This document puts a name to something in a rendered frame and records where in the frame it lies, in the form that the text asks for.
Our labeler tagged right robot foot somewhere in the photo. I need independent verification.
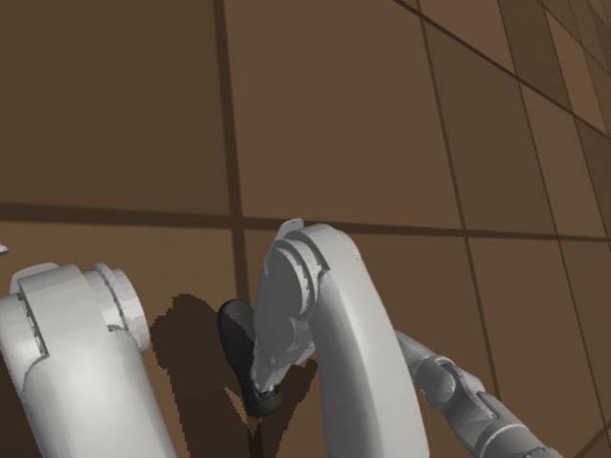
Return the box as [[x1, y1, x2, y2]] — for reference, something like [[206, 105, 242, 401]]
[[217, 299, 283, 417]]

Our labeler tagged right robot arm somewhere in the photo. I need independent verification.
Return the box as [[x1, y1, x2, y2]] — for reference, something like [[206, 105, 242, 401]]
[[414, 355, 563, 458]]

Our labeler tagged right robot hand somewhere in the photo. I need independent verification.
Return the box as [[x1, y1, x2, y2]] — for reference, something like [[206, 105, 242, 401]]
[[394, 329, 436, 385]]

